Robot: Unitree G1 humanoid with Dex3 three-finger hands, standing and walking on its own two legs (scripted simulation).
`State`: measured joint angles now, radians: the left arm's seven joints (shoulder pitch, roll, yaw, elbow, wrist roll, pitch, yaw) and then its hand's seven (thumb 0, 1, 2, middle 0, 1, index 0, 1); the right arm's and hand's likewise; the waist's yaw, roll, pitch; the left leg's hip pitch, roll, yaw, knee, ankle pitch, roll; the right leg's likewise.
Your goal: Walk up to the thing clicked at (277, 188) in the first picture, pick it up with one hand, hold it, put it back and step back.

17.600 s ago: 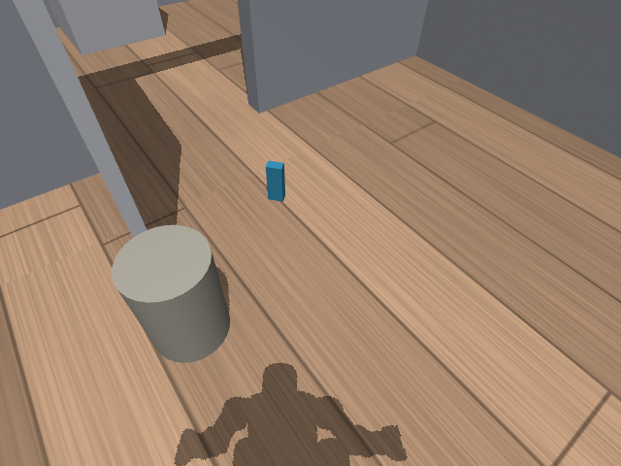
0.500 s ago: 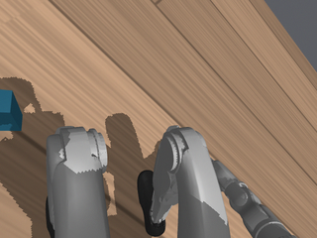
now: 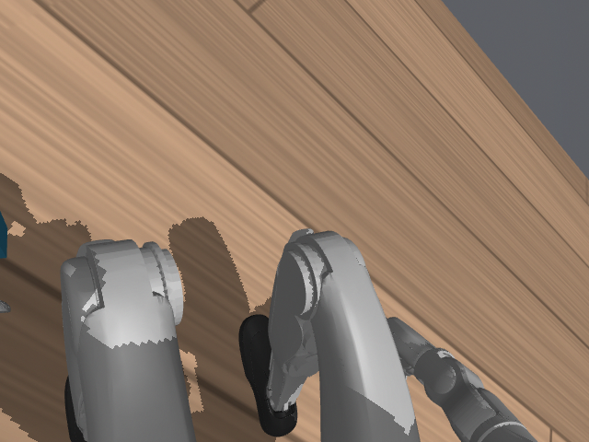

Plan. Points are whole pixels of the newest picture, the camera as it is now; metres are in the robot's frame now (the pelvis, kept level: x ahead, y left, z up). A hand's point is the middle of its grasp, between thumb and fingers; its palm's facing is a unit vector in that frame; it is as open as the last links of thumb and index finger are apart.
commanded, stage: close in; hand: left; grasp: from the side
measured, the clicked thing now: out of the picture +0.37 +0.32 -0.18
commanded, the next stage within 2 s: rest palm in 0.24 s
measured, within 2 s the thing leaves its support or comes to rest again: leaves its support in 1.94 s
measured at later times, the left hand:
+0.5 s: hand out of the picture +0.35 +0.32 -0.16, palm faces +0.49 -0.87 +0.02, open 17.4 cm
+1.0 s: hand out of the picture +0.36 +0.31 -0.17, palm faces +0.47 -0.88 +0.03, open 11.2 cm
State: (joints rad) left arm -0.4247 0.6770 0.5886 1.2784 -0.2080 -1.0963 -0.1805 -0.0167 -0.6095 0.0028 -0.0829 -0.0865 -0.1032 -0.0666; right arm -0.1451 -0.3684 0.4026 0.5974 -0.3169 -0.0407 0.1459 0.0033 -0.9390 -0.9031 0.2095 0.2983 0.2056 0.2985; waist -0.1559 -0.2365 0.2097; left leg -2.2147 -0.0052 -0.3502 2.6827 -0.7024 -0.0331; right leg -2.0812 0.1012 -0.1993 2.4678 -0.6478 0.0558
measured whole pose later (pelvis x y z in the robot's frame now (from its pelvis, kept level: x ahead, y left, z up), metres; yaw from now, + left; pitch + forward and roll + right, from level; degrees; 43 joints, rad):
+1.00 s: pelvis +0.00 +0.00 +0.00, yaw -1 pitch +10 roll -17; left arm -0.45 0.69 0.54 1.29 -0.16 -1.16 -0.02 -0.01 0.00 0.44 -0.55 -0.45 -0.54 -0.45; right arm -0.19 -0.37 0.45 0.57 -0.34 -0.01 0.17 0.00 -0.90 -0.90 0.21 0.30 0.20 0.30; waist -0.16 -0.27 0.27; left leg -2.20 0.00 -0.39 2.69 -0.72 -0.03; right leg -2.05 0.11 -0.23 2.45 -0.64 0.06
